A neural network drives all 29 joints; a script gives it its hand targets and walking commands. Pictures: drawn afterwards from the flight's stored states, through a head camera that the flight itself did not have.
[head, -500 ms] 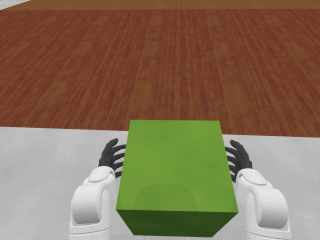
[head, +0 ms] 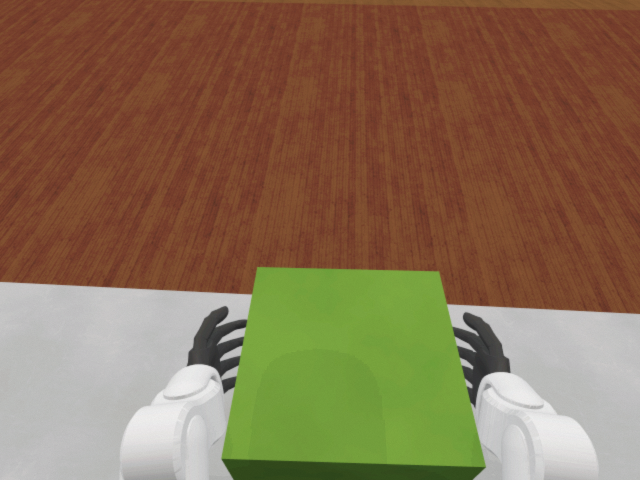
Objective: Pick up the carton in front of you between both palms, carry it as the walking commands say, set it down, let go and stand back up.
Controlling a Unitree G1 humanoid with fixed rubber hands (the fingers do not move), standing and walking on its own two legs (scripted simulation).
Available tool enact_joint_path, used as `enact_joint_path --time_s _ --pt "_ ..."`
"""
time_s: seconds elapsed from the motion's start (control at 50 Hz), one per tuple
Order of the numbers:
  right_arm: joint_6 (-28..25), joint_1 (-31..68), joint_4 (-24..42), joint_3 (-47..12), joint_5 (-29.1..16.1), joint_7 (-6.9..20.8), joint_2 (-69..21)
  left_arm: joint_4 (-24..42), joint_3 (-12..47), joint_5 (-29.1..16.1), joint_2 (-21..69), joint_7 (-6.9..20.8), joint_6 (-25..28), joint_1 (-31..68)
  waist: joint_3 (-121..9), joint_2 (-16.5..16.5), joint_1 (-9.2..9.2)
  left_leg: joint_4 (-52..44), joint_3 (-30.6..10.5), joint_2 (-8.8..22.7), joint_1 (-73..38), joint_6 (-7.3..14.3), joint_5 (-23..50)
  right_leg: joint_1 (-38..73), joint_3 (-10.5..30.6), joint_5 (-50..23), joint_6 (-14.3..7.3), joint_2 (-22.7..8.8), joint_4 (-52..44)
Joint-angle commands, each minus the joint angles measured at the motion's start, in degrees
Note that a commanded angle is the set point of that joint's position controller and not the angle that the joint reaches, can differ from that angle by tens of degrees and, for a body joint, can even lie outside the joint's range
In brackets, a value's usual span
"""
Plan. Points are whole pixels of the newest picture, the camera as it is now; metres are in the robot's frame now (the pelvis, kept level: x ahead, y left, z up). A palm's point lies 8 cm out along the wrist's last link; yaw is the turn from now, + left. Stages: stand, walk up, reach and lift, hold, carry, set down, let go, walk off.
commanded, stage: carry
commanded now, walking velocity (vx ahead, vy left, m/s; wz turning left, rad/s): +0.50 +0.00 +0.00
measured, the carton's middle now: (344, 400) +0.24 +0.00 +0.01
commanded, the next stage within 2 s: none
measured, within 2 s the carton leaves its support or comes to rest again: neither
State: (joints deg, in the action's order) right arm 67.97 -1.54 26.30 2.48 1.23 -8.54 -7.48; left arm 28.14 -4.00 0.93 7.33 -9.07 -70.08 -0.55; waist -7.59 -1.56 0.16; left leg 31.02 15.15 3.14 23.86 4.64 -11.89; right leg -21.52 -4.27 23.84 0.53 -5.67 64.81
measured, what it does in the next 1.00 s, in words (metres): walks ahead: right foot, then left foot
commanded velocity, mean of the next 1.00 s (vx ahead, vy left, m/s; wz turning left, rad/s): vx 0.46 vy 0.00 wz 0.00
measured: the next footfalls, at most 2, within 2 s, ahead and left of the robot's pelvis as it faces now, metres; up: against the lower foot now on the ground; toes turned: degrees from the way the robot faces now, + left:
right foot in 0.36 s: +0.43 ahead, -0.11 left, +0.00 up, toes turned -11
left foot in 0.84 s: +0.76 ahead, +0.12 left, +0.00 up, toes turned +14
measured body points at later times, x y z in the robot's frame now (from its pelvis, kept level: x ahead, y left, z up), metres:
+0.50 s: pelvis +0.33 -0.03 +0.00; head +0.34 -0.04 +0.45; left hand +0.56 +0.14 +0.07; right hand +0.59 -0.16 +0.07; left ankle +0.18 +0.08 -0.63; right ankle +0.39 -0.10 -0.73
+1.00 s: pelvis +0.67 +0.04 +0.01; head +0.69 +0.05 +0.45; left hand +0.95 +0.19 +0.11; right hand +0.95 -0.11 +0.12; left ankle +0.72 +0.11 -0.73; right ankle +0.56 -0.10 -0.63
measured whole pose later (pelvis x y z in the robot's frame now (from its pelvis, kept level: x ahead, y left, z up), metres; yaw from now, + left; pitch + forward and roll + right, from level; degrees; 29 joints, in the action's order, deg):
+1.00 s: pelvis +0.67 +0.04 +0.01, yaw +1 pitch +4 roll -1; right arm 71.8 8.1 33.0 5.6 -0.6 -9.7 -7.6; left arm 34.3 -6.5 -0.1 7.6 -9.5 -72.9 8.8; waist -1.7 -1.5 0.9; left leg 28.6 14.0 3.0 21.5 4.4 -11.1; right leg -25.0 -3.3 21.1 -1.5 -5.0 68.9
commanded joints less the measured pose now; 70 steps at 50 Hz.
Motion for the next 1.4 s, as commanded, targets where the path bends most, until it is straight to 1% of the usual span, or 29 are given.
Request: enact_joint_path --time_s 0.0,0.12,0.26,0.3,0.34,0.36,0.38,0.4,0.42,0.46,0.5,0.54,0.62,0.74,0.78,0.82,0.84,0.86,0.88,0.94,0.98,1.02,1.14,1.22,1.24,1.26,1.28,1.3,1.38 --pt "-1.91 26.63 10.49 -36.66 -15.18 6.94 -47.56 6.48 38.35 -14.67 46.89 8.2 2.79 24.15 -12.46 4.43 0.55 -19.71 -26.48 17.69 -23.96 3.15 -2.84 -18.2 3.6 -6.97 -1.84 -3.62 1.07" --pt "-3.01 26.46 9.86 -39.24 -17.22 9.48 -45.84 5.25 37.79 -11.2 46.89 7.98 5.08 21.16 -8.04 7.54 0.67 -22.85 -14.55 13.38 -23.73 2.61 1.97 -17.95 -2.37 -16.96 -0.39 -1.42 -19.39" --pt "-0.81 21.08 9.05 -35.53 -14.67 7.59 -40.8 7.88 37.81 -12.34 41.98 6.72 2.71 20.1 -1.41 9.99 1.09 -20.05 -7.25 11.13 -26.91 1.3 16.14 -12.8 -8.34 -22.55 -1.65 1.12 -34.03" --pt "-0.05 20.88 9.57 -34.97 -14.07 6.88 -39.86 8.37 37.45 -12.92 40.65 6.59 1.9 20.21 -1.53 10.66 0.87 -15.39 -5.36 10.97 -28.11 0.35 25.32 -7.7 -10.3 -20.98 -2.75 2.45 -36.01" --pt "0.62 20.7 10.44 -34.85 -13.81 6.24 -39.08 8.03 36.68 -13.46 39.86 6.52 1.34 19.27 -6.97 8.24 -0.49 0.35 -0.36 7.75 -22.64 -2.26 32.54 10.63 -14.34 -15.88 -2.95 6.83 -37.73" --pt "0.89 21.19 11.02 -34.77 -13.84 5.94 -38.17 7.93 36.24 -13.47 39.64 6.49 1.11 18.72 -10.97 4.03 -1.94 12.35 -1.04 6.23 -12.9 -3.85 20.8 23.21 -4.76 -10.87 -3.36 -0.07 -39.07" --pt "1.26 21.79 12.87 -35.47 -13.94 5.76 -38.53 7.12 35.75 -13.58 39.2 6.55 1.26 19.74 -17.16 -12.58 -2.26 32.13 -3.54 0.08 4.87 -6.88 5.02 37.03 24.22 2.33 -11.85 -16.81 -45.98" --pt "1.36 22.85 13.17 -36.01 -14.62 6.02 -38.65 6.39 36.14 -14.25 41.35 6.77 1.37 18.03 -14.27 -16.62 -2.16 40.96 -9.15 -3.56 14.99 -6.46 -14.7 36.77 35.2 -6.28 -14.1 -19.98 -53.66" --pt "0.93 23.31 12.23 -36.96 -14.95 6.39 -41.6 8.17 36.71 -14.99 43.09 7.34 1.62 19.59 -14.02 -11.42 -1.66 45.96 -13.62 0.35 17.25 -4.6 -13.99 35.28 27.83 -14.53 -13.27 -19.11 -51.75" --pt "-0.25 24.81 11.66 -37.6 -15.16 7.53 -46.56 9.38 38.55 -15.83 47.82 8.5 2.78 23.07 -13.34 -0.72 -1.36 42.27 -15.43 4.71 15.87 -2.97 -7.84 27.73 17.68 -20.53 -10.44 -16.61 -50.43" --pt "-1.56 24.89 10.95 -38.02 -14.53 8.19 -49.51 9.87 39.83 -16.32 50.25 9.4 3.93 25.13 -12.88 -1.9 -0.98 34.7 -14.18 5.35 11.57 -3.38 -3.28 22.03 9.73 -15.63 -7.55 -13.94 -53.18" --pt "-2.6 23.69 10.28 -38.26 -13.67 8.19 -50.06 9.72 40.3 -16.27 50.0 10.1 4.58 24.12 -11.52 -4.03 -1.06 28.09 -11.76 4.75 10.99 -4.06 -1.39 20.49 5.22 -13.25 -7.27 -12.47 -55.29" --pt "-2.93 22.12 10.43 -38.23 -12.55 7.42 -47.81 9.36 39.82 -15.91 46.37 10.35 4.66 21.58 -7.07 -5.49 -1.17 12.57 -7.77 3.76 13.11 -5.28 5.06 22.59 -0.91 -20.16 -7.41 -9.87 -56.03" --pt "-0.54 24.62 15.36 -37.93 -15.23 5.94 -41.68 12.33 37.45 -15.47 40.15 7.99 2.67 21.65 -1.15 -7.33 -1.53 -0.41 -3.6 1.44 9.19 -3.76 10.71 24.87 -5.34 -28.25 -6.31 -8.96 -53.9" --pt "0.62 25.49 16.6 -36.98 -16.28 5.24 -38.77 13.78 36.79 -15.67 37.9 6.84 1.54 22.9 -1.51 -7.5 -1.29 -1.67 -2.34 0.47 4.08 -2.74 8.81 25.21 -6.96 -33.69 -5.5 -9.17 -49.05" --pt "1.74 25.01 15.87 -34.86 -16.29 4.23 -35.26 15.13 36.11 -15.73 34.54 5.52 0.22 24.63 -7.61 -3.52 0.56 -3.48 1.98 -4.13 -14.8 -2.2 3.52 19.65 -11.54 -39.78 -3.2 -4.88 -31.6" --pt "2.19 25.54 15.7 -33.58 -16.17 3.67 -33.16 15.57 35.64 -15.94 32.4 4.79 -0.52 26.33 -11.48 3.05 1.92 -6.36 -9.58 3.28 -26.46 -0.91 -3.85 9.56 -10.98 -28.84 -1.25 -2.4 -18.8" --pt "2.38 27.21 15.12 -32.5 -16.05 3.16 -31.11 17.18 35.61 -16.43 31.31 4.16 -1.3 27.69 -17.47 19.13 1.87 -13.13 -38.26 18.94 -39.35 7.92 -13.49 -7.88 -8.22 -13.1 1.26 3.91 0.89" --pt "2.72 27.38 14.85 -32.44 -16.98 2.95 -32.02 16.7 35.66 -17.12 30.85 3.88 -1.62 29.2 -15.23 19.8 1.12 -18.52 -45.65 20.76 -39.1 8.7 -3.85 -16.45 -1.25 4.07 0.23 6.32 9.64" --pt "2.51 35.65 16.06 -32.7 -17.99 3.33 -35.58 14.11 35.26 -17.41 35.39 3.86 -1.11 35.55 -13.65 4.72 0.79 -13.6 -27.63 17.82 -29.74 5.55 16.31 -17.37 4.14 -2.86 -2.94 -1.17 9.44" --pt "2.1 40.55 14.26 -32.52 -18.24 3.52 -35.77 11.12 34.9 -16.9 36.63 3.63 -0.63 39.44 -14.19 6.44 0.37 -14.21 -19.44 15.45 -25.89 2.99 21.44 -13.73 2.44 -6.29 -2.66 -1.17 2.31" --pt "1.73 43.53 11.51 -31.46 -17.85 3.34 -33.55 7.82 33.77 -15.51 35.17 2.89 0.0 42.19 -13.98 7.92 0.33 -13.41 -13.88 13.68 -24.49 2.8 27.68 -12.22 0.03 -6.72 -2.16 0.49 -4.09" --pt "1.32 49.31 -0.17 -25.88 -14.36 1.17 -28.84 -2.33 28.83 -12.76 31.55 0.16 0.19 49.82 -12.26 12.26 1.63 -6.95 -4.81 8.85 -24.11 2.85 39.61 -8.3 -5.52 -18.1 -2.27 5.38 -26.2" --pt "1.11 57.18 -6.07 -22.93 -12.24 -0.15 -29.95 -8.69 25.03 -12.5 30.96 0.4 0.4 56.31 -13.77 6.54 -0.49 5.31 -3.38 5.68 -17.5 -1.77 23.99 9.21 -6.36 -36.54 -2.69 4.97 -42.14" --pt "1.13 59.31 -8.02 -22.15 -11.6 -0.54 -29.97 -10.6 23.81 -11.97 30.26 0.52 0.55 58.56 -16.89 0.46 -1.46 11.38 -5.03 3.66 -10.81 -4.25 10.17 18.91 2.01 -57.26 -4.23 -3.57 -36.13" --pt "1.1 62.22 -10.03 -21.88 -11.86 -0.95 -30.74 -13.64 22.43 -11.21 30.04 0.3 0.76 59.84 -21.01 -7.63 -1.99 18.44 -8.12 0.62 -3.84 -4.99 -10.58 29.28 10.01 -77.27 -9.49 -11.87 -30.59" --pt "0.81 62.75 -10.74 -21.64 -12.25 -1.24 -31.73 -15.28 21.33 -11.34 30.31 -0.15 1.45 60.18 -25.58 -12.56 -2.22 21.92 -11.12 -2.02 1.41 -5.1 -23.14 33.69 17.24 -68.71 -15.17 -15.06 -33.15" --pt "0.23 65.94 -10.34 -21.95 -12.43 -1.39 -33.34 -15.55 21.16 -11.83 32.78 -0.15 2.18 61.24 -25.14 -11.56 -2.17 21.82 -13.27 -1.92 2.63 -4.46 -25.35 32.17 18.43 -57.85 -15.81 -14.7 -36.19" --pt "-2.8 75.44 -10.64 -23.35 -15.18 -0.59 -41.16 -13.83 22.5 -13.91 40.74 1.04 5.28 71.86 -25.54 -6.69 -0.42 -0.55 -12.9 -1.74 -6.09 -3.86 -13.61 26.55 8.05 -50.54 -10.91 -8.75 -34.3"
